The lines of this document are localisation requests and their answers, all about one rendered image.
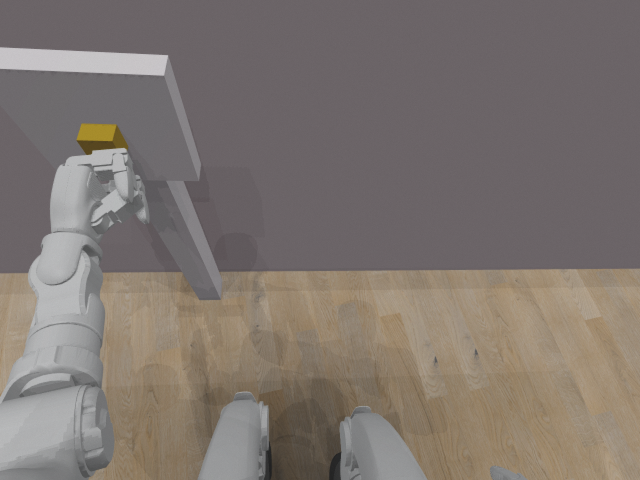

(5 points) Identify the robot right thigh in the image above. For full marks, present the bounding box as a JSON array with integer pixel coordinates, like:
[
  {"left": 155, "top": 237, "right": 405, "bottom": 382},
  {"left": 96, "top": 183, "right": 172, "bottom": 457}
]
[{"left": 339, "top": 413, "right": 427, "bottom": 480}]

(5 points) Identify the left robot forearm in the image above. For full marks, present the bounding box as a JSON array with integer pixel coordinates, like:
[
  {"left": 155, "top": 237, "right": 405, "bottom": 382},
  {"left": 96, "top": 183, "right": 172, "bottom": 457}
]
[{"left": 0, "top": 231, "right": 105, "bottom": 404}]

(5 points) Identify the robot left hand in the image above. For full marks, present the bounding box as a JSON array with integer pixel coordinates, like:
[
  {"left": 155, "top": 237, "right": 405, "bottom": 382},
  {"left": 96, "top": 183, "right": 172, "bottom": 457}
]
[{"left": 50, "top": 148, "right": 150, "bottom": 245}]

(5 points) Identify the robot left thigh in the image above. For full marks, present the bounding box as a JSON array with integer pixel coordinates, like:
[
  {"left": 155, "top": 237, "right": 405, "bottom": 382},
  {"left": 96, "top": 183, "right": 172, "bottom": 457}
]
[{"left": 197, "top": 399, "right": 269, "bottom": 480}]

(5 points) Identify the left robot upper arm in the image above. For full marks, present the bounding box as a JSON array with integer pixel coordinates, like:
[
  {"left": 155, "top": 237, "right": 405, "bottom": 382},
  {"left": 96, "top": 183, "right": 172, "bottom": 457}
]
[{"left": 0, "top": 384, "right": 115, "bottom": 480}]

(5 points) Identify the robot thigh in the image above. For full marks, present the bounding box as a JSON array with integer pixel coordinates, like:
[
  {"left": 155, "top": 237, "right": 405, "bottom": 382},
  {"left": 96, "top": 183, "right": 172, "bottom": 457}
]
[
  {"left": 339, "top": 413, "right": 427, "bottom": 480},
  {"left": 197, "top": 399, "right": 269, "bottom": 480}
]

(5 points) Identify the panel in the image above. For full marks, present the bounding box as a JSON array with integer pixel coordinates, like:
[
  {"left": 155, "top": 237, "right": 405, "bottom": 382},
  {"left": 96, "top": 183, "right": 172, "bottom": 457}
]
[{"left": 0, "top": 47, "right": 222, "bottom": 300}]

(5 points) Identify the button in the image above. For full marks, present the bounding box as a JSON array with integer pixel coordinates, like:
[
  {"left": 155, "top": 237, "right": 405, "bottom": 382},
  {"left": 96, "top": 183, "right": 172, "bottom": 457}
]
[{"left": 76, "top": 123, "right": 128, "bottom": 155}]

